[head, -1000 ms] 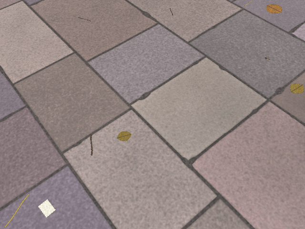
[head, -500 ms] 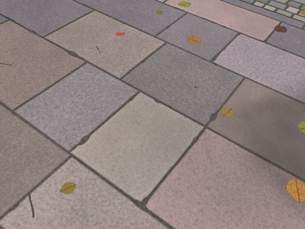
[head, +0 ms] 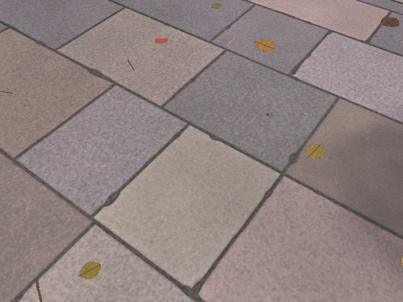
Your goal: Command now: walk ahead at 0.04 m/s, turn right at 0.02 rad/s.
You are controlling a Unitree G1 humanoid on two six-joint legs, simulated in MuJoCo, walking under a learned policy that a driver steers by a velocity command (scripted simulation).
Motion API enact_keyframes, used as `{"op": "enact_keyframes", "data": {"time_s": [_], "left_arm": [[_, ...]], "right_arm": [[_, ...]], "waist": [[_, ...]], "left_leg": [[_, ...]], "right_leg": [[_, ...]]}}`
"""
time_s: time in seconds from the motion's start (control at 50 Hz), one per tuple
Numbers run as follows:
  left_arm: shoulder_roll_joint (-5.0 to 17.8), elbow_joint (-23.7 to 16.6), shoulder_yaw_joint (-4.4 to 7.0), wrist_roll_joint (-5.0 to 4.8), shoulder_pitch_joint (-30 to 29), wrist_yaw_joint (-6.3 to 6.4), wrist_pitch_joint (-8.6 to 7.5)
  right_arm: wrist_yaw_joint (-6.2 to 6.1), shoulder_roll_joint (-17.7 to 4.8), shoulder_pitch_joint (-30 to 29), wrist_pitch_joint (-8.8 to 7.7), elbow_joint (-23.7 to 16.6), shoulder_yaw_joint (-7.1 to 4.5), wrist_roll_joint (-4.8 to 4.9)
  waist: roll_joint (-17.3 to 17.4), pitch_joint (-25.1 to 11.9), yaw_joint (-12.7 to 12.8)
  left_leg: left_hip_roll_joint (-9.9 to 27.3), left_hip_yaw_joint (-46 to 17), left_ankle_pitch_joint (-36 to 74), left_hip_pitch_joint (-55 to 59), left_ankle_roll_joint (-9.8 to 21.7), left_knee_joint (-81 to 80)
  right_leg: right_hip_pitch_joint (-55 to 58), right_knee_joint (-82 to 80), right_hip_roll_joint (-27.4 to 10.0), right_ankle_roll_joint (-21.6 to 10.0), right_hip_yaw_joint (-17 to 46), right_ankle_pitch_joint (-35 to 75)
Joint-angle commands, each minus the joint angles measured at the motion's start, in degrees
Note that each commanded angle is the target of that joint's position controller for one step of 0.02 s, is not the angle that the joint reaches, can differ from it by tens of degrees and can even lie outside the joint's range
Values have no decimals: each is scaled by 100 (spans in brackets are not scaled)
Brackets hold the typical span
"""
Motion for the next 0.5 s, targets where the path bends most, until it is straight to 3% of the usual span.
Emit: {"op": "enact_keyframes", "data": {"time_s": [0.02, 0.04, 0.06, 0.08, 0.1, 0.12, 0.18, 0.32, 0.5], "left_arm": [[561, -169, 113, -44, -250, 36, -57], [525, -65, 93, 14, -96, 32, -47], [499, -82, 105, 20, 71, 39, -33], [574, -29, 107, 42, -85, 74, -23], [647, 9, 140, 4, -100, 103, -27], [646, 84, 149, -13, -55, 132, -24], [656, 291, 163, -22, 94, 128, -38], [681, 710, 175, -89, 145, 143, -3], [760, 1178, 176, -105, 113, 222, 94]], "right_arm": [[22, -419, 708, 20, -7, -81, -146], [7, -644, 509, 16, -143, -101, -149], [-22, -970, 231, 14, -111, -182, -32], [-11, -719, 42, -29, -128, -137, -22], [-9, -557, -12, -86, -98, -92, -64], [-2, -531, -49, -142, -66, -82, -76], [23, -505, 137, -254, 75, -65, -6], [17, -507, 138, -185, 275, -52, 28], [34, -453, 107, -148, 498, -37, 31]], "waist": [[-673, -640, -277], [-386, -328, -122], [415, -60, 208], [507, 71, 102], [511, 106, 111], [482, 43, 122], [216, -230, 38], [-95, -433, -1], [-124, -355, 39]], "left_leg": [[-13, 41, 1308, 1352, 220, -1060], [324, -333, 1125, 1173, 398, -1432], [348, -339, -21, 295, 631, -1474], [226, -339, -774, -236, 643, -1699], [200, -331, -725, -349, 541, -1787], [158, -286, -355, -276, 451, -1759], [84, -168, 751, 281, 377, -1461], [-6, -55, 1745, 651, 443, -1295], [-74, 21, 1929, 701, 450, -1402]], "right_leg": [[-403, -918, -909, -404, 886, -1379], [-528, -756, -692, -129, 764, -1956], [-89, -656, -356, 91, 421, -1621], [403, -385, -290, 190, 334, -1190], [586, -244, -296, 164, 317, -861], [688, -180, -342, 108, 338, -581], [717, -96, -379, 42, 351, 277], [974, 21, -411, 70, 314, 1106], [1151, -19, -440, 104, 307, 1179]]}}
Keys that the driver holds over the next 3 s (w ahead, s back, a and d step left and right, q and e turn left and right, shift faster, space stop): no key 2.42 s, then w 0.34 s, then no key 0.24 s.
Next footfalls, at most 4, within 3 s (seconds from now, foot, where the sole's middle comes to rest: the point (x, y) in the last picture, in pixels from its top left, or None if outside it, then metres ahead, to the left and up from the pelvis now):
0.02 left None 0.05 0.14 -0.77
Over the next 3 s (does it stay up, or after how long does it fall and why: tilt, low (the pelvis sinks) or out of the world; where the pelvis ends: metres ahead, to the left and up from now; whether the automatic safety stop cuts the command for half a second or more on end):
stays up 0.20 -0.01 0.01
